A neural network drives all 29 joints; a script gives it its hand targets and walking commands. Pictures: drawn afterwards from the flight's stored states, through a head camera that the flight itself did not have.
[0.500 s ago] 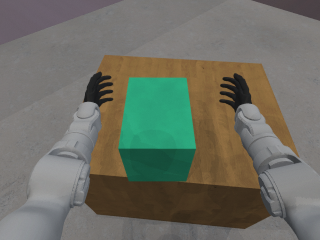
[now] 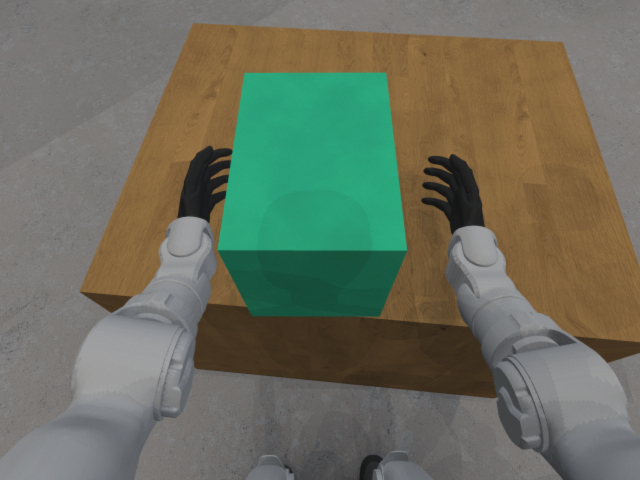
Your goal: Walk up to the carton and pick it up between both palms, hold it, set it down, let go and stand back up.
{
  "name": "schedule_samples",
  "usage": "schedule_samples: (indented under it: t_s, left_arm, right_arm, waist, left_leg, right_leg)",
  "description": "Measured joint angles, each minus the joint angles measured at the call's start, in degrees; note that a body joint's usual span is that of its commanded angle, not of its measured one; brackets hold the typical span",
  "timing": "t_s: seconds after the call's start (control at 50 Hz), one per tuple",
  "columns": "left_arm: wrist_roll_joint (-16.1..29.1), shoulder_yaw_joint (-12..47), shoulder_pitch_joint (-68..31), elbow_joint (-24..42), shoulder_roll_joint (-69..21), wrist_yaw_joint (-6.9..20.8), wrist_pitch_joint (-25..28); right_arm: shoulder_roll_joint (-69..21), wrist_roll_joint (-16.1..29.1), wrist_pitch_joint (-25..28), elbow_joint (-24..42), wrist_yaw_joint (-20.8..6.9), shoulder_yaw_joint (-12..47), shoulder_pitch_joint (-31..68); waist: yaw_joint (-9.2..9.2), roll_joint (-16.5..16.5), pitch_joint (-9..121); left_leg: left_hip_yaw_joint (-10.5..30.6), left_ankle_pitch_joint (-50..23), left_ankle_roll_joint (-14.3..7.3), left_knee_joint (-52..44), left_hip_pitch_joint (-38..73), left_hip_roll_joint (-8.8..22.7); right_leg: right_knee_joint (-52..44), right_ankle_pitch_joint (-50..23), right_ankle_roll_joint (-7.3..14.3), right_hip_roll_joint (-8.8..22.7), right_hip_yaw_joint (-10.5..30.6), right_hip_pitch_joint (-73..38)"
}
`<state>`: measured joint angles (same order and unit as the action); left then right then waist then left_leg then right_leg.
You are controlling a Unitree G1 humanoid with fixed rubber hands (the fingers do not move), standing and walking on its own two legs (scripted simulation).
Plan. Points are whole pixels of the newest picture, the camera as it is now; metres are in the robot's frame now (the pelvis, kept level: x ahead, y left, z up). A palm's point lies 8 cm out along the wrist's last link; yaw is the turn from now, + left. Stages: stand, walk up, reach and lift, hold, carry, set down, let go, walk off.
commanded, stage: reach and lift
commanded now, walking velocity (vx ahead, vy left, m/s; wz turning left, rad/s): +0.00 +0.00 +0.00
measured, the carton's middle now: (315, 200) +0.48 +0.03 +0.00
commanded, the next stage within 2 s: none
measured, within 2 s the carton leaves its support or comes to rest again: neither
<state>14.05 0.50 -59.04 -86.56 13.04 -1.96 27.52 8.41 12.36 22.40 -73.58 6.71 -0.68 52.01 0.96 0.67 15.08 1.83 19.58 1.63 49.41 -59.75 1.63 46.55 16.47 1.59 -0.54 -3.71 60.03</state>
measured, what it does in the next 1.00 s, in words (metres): stands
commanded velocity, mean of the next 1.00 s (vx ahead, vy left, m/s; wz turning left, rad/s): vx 0.00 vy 0.00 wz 0.00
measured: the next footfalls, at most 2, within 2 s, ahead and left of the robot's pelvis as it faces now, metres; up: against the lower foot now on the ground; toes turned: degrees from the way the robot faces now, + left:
none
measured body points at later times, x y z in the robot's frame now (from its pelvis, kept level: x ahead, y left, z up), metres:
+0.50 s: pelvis +0.00 +0.00 +0.00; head +0.12 +0.01 +0.43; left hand +0.47 +0.16 +0.03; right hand +0.46 -0.13 +0.03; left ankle +0.01 +0.13 -0.68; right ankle +0.03 -0.10 -0.68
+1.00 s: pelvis +0.03 +0.01 +0.03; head +0.14 +0.01 +0.47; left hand +0.45 +0.15 +0.03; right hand +0.44 -0.13 +0.03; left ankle +0.01 +0.13 -0.68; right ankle +0.03 -0.10 -0.68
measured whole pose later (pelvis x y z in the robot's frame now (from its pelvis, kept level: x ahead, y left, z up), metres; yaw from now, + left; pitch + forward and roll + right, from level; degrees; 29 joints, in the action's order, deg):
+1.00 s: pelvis +0.03 +0.01 +0.03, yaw +0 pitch +20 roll -2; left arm -16.1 -28.8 -47.5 -78.8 0.1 -7.1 33.5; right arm -4.9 -29.3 30.4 -68.4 5.7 -39.3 43.3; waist 0.7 2.4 7.2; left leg 1.5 19.0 0.4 40.0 -41.3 1.5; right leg 35.3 15.1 0.4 -0.6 -3.6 40.5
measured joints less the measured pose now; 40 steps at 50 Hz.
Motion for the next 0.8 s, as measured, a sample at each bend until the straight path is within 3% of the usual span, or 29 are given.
schedule_samples:
  t_s: [0.18,0.34,0.44,0.5,0.52,0.58,0.68,0.8]
  left_arm:
    - [-1.61,-2.61,1.33,0.84,-1.54,-0.64,-0.7]
    - [-1.4,-2.38,-0.75,-1.29,-2.48,-2.51,-1.07]
    - [-2.54,-3.92,-1.35,-1.88,-3.51,-3.2,-0.12]
    - [-5.73,-6.69,-1.51,-1.26,-4.77,-3.24,0.57]
    - [-7.07,-8.36,-1.45,-0.88,-5.24,-3.92,0.67]
    - [-13.69,-14.37,-0.58,1.37,-6.41,-4.72,0.9]
    - [-22.72,-22.6,2.74,2.78,-8.93,-4.96,3.95]
    - [-27.26,-27.11,7.75,4.95,-10.97,-4.93,5.42]
  right_arm:
    - [-0.29,-1.64,0.01,0.08,1.02,-1.08,0.94]
    - [-0.92,-2.42,-1.42,-4.63,-0.13,-2.76,4.09]
    - [-2.3,-5.29,-2.04,-4.19,-0.19,-5.69,4.26]
    - [-4.65,-9.74,-1.81,-3.72,-0.32,-9.25,4.4]
    - [-5.58,-11.57,-1.48,-3.39,0.95,-11.95,4.28]
    - [-7.92,-20.86,0.26,-0.78,2.38,-21.58,2.8]
    - [-11.07,-32.95,4.17,3.35,0.87,-33.34,-1.74]
    - [-12.52,-39.8,6.52,4.37,-0.76,-38.22,-5.68]
  waist:
    - [-0.92,0.92,0.63]
    - [-0.61,0.42,0.15]
    - [0.0,-0.01,0.05]
    - [0.33,-0.15,-0.75]
    - [0.38,-0.12,-1.17]
    - [0.22,0.19,-3.3]
    - [-0.48,1.29,-6.28]
    - [-0.26,1.89,-6.99]
  left_leg:
    - [-0.77,1.15,-0.36,1.73,0.12,-0.07]
    - [-0.81,1.61,-0.33,2.36,1.41,-0.02]
    - [-0.22,1.72,-0.26,2.86,1.04,-0.14]
    - [0.26,1.69,-0.22,3.0,1.16,-0.35]
    - [0.44,1.66,-0.2,2.94,1.36,-0.36]
    - [0.92,1.38,-0.27,2.09,3.12,-0.19]
    - [1.17,1.05,-0.43,-0.5,8.13,0.14]
    - [0.41,0.31,-0.91,-4.73,13.47,-0.11]
  right_leg:
    - [2.16,1.11,-0.3,0.02,0.89,0.35]
    - [2.76,1.54,-0.27,-0.08,1.02,-0.93]
    - [3.09,1.77,-0.19,0.01,0.49,-0.87]
    - [3.16,1.92,-0.16,0.2,0.04,-1.23]
    - [2.97,1.88,-0.16,0.21,-0.13,-1.56]
    - [1.34,1.33,-0.11,-0.01,-0.61,-3.83]
    - [-2.51,0.37,-0.3,-0.4,-0.9,-9.51]
    - [-6.49,-0.33,-0.8,-0.13,-0.31,-14.63]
